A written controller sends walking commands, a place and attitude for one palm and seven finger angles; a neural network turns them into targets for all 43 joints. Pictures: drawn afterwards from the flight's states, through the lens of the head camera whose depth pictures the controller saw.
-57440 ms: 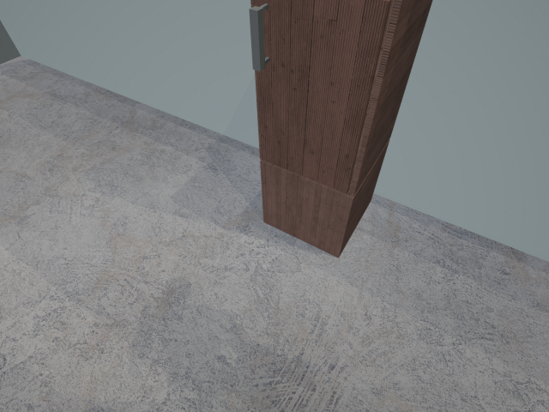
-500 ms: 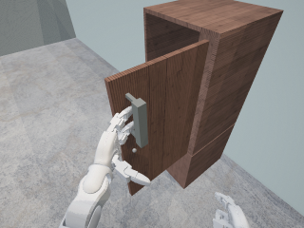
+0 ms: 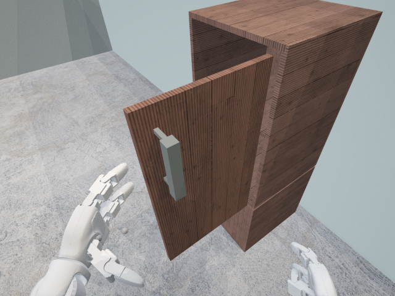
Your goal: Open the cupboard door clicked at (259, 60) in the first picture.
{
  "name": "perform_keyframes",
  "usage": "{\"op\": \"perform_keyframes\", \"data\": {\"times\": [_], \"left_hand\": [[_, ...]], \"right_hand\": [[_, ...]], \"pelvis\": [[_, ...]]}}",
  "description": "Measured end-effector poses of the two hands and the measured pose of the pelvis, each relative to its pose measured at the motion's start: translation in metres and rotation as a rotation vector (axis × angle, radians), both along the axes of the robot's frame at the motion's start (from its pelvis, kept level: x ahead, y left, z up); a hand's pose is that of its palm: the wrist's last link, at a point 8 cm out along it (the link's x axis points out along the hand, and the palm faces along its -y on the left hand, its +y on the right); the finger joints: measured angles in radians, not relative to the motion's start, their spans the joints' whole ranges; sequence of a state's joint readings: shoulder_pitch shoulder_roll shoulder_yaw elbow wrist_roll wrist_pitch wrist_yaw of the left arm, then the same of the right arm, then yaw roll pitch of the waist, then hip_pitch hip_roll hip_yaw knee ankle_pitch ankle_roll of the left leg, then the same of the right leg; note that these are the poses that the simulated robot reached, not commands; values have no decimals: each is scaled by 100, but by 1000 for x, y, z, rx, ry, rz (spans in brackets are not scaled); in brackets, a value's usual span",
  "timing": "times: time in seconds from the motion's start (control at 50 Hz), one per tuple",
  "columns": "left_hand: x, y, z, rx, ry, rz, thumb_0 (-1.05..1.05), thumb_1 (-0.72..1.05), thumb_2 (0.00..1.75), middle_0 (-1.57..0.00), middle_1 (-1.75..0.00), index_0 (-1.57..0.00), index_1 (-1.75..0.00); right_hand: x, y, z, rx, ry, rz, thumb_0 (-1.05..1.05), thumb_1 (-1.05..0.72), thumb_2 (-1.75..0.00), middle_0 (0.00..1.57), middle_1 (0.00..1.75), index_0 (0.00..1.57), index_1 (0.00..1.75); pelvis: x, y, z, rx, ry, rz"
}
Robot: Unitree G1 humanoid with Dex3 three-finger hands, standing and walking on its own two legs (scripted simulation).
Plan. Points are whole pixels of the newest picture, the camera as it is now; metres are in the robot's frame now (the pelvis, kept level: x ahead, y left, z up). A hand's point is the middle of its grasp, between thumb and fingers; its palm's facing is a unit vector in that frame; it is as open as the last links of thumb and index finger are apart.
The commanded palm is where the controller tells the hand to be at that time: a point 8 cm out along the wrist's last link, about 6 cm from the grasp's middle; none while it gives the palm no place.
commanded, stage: slide the hand sideways off the handle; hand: left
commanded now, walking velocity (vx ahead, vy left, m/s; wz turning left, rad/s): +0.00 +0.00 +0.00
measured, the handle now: (168, 164) +0.33 +0.08 +0.13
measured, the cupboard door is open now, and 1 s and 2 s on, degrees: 91 91 91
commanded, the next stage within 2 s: draw the hand back to the body in 0.04 s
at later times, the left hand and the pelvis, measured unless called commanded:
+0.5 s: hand (91, 234) +0.18 +0.18 +0.14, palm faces -0.10 -0.99 -0.06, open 16.3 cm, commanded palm +0.15 +0.23 +0.15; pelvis -0.02 +0.03 +0.00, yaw +0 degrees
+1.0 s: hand (48, 222) +0.19 +0.25 +0.15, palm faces +0.29 -0.91 -0.31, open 13.2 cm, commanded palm +0.15 +0.30 +0.17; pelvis -0.01 +0.04 +0.01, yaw -1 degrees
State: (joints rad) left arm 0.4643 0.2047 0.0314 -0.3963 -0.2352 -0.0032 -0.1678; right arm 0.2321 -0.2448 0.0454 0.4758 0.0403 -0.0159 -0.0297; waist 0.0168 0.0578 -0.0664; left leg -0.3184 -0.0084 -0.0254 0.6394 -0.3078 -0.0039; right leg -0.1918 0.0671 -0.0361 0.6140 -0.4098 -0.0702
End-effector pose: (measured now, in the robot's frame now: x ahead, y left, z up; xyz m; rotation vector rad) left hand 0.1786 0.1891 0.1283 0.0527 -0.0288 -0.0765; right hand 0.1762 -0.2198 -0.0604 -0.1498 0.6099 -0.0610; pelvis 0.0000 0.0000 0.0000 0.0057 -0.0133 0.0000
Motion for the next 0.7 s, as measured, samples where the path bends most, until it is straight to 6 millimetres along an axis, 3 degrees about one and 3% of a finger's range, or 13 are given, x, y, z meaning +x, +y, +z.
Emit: {"op": "perform_keyframes", "data": {"times": [0.18, 0.38, 0.66, 0.7], "left_hand": [[-9, 10, 0, -18, -37, -25, -1, -50, 30, -15, -30, -15, -30], [-7, 33, 8, 8, -57, -24, -1, -50, 30, -15, -30, -16, -30], [-24, 63, 16, 18, -39, 1, -1, -47, 31, -15, -30, -16, -30], [-25, 71, 21, 93, -58, 73, -1, -43, 33, -15, -30, -16, -30]], "right_hand": [[-11, -2, -5, -24, -12, -9, 2, -91, -90, 20, 30, 20, 30], [-25, 13, -2, -16, -36, -32, 2, -91, -90, 20, 30, 20, 30], [-19, 41, 11, -24, -90, 11, 2, -91, -90, 21, 30, 20, 30], [-18, 44, 12, -38, -86, 16, 2, -91, -90, 21, 30, 20, 30]], "pelvis": [[-9, 4, -3, -10, 6, 11], [-16, 17, -2, -17, -1, -3], [-24, 35, 0, -27, -23, 5], [-26, 36, 2, -30, -32, 3]]}}
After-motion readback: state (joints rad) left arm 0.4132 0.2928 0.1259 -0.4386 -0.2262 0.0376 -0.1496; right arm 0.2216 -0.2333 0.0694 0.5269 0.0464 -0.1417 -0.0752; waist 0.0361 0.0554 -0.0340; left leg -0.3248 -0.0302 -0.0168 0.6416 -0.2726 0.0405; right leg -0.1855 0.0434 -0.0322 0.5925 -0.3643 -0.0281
